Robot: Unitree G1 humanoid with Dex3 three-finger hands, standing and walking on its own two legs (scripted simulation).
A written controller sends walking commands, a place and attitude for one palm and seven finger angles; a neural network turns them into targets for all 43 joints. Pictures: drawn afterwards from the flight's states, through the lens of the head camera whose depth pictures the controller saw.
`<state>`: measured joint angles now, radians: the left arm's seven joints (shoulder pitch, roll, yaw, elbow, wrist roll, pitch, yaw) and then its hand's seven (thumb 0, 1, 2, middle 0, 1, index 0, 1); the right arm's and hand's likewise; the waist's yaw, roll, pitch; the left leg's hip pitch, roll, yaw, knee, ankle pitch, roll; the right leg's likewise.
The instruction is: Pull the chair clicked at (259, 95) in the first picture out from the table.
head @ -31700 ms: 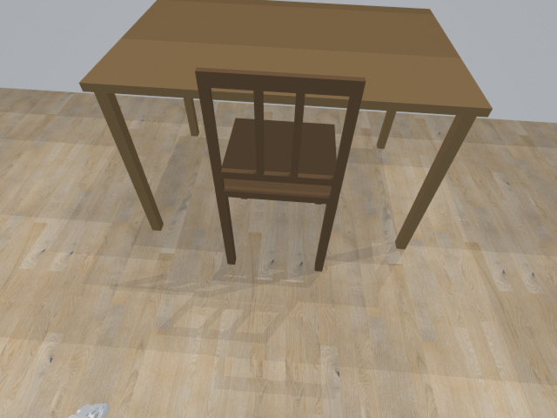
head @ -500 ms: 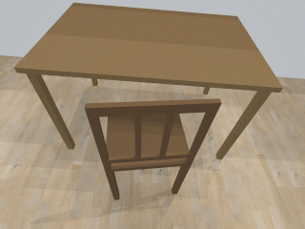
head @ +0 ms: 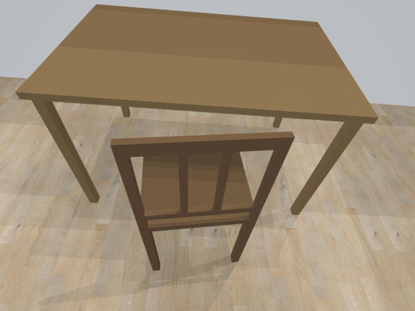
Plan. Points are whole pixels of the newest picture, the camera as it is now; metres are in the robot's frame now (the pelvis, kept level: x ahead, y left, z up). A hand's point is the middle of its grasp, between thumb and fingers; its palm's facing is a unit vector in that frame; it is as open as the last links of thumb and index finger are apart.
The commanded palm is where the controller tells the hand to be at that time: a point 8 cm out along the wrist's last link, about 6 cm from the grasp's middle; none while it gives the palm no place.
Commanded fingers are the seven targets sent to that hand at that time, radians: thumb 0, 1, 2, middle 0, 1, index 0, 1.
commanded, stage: look again from close up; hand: left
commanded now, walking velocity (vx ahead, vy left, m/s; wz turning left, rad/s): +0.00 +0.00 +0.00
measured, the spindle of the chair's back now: (183, 185) +0.44 +0.09 -0.10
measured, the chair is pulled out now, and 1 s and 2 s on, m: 0.16 0.16 0.16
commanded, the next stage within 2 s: shuffle to correct the standing spot in 0.26 s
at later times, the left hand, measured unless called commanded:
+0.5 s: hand out of the picture -0.02 +0.16 -0.18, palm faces +0.00 -0.98 -0.18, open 7.4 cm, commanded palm none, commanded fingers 0.00 0.90 0.90 -0.20 -0.30 -0.20 -0.30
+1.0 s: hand out of the picture -0.03 +0.08 -0.20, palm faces +0.16 -0.97 -0.16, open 7.4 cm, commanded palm none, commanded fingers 0.00 0.90 0.90 -0.20 -0.30 -0.20 -0.30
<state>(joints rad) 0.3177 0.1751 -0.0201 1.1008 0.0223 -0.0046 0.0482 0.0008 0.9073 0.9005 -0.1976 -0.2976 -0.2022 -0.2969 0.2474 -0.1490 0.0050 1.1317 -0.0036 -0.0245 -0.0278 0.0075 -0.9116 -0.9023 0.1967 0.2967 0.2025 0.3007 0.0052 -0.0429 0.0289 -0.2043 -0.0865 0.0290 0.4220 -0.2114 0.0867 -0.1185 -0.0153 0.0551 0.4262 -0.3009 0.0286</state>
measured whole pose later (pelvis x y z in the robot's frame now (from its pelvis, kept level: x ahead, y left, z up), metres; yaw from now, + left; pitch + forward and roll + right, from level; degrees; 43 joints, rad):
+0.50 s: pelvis +0.00 -0.01 +0.00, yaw +1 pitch +0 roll +0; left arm 0.32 0.17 -0.02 1.11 0.02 0.00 0.05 0.00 0.91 0.90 -0.20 -0.30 -0.20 -0.30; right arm 0.26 -0.14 0.00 1.15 0.00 -0.02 -0.03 0.01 -0.91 -0.90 0.20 0.30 0.20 0.30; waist -0.01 -0.05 0.03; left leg -0.20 -0.09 0.02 0.41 -0.20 0.08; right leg -0.12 -0.01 0.04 0.43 -0.30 0.02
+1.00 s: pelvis +0.03 -0.08 -0.02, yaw +9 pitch +0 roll -1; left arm 0.38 0.16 0.01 1.05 0.04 0.02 0.05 0.00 0.91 0.90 -0.20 -0.30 -0.20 -0.30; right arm 0.26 -0.14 -0.04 1.13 -0.02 0.02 -0.06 0.01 -0.91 -0.90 0.20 0.30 0.20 0.30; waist 0.00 -0.04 0.05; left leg -0.33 0.01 0.02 0.72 -0.42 0.03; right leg -0.10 0.08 -0.13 0.53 -0.43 -0.10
